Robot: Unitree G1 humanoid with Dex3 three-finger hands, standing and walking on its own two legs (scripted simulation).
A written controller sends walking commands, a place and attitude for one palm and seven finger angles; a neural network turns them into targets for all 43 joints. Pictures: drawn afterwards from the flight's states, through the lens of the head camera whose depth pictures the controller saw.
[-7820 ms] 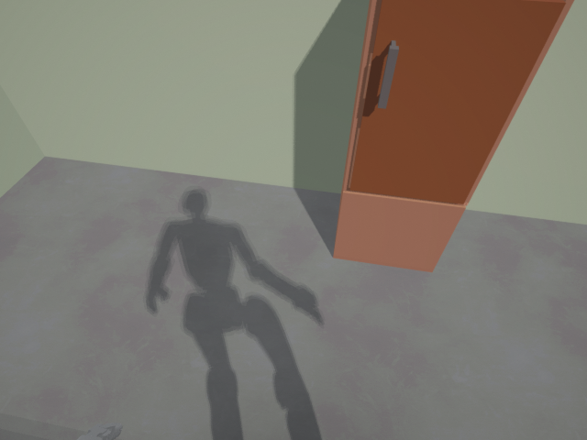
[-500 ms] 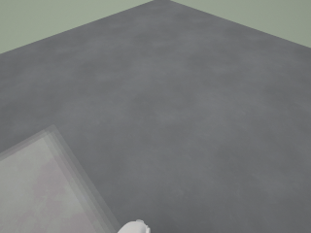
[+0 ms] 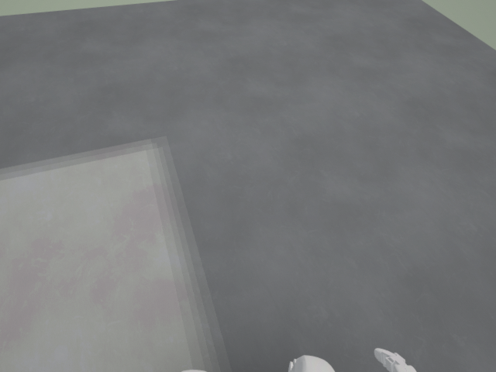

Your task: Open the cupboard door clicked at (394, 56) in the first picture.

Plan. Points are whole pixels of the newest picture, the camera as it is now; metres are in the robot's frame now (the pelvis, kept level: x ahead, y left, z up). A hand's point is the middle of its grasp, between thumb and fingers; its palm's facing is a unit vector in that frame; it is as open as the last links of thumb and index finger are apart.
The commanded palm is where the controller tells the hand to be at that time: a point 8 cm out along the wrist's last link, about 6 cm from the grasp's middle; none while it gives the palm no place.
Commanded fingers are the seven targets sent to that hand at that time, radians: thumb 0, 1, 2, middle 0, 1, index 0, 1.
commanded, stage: turn to face it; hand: left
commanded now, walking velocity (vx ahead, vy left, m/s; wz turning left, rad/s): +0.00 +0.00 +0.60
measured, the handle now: out of the picture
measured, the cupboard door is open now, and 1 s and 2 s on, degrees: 0 0 0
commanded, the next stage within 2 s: none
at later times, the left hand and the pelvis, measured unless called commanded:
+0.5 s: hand out of the picture +0.03 +0.16 -0.13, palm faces +0.31 -0.91 -0.28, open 7.3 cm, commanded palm none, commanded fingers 0.00 0.90 0.90 -0.20 -0.30 -0.20 -0.30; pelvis +0.00 -0.05 +0.01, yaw +19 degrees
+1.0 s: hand out of the picture -0.11 +0.22 -0.16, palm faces +0.59 -0.77 -0.23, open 7.3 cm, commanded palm none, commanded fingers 0.00 0.90 0.90 -0.20 -0.30 -0.20 -0.30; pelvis -0.06 +0.00 +0.01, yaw +35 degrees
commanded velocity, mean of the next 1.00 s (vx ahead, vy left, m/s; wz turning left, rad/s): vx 0.00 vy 0.00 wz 0.60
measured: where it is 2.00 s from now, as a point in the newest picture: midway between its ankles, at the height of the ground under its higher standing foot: outside the picture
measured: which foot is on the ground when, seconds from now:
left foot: down 0.00-0.26, up 0.28-0.70, down 0.72-1.00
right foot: up 0.00-0.22, down 0.24-0.72, up 0.74-1.00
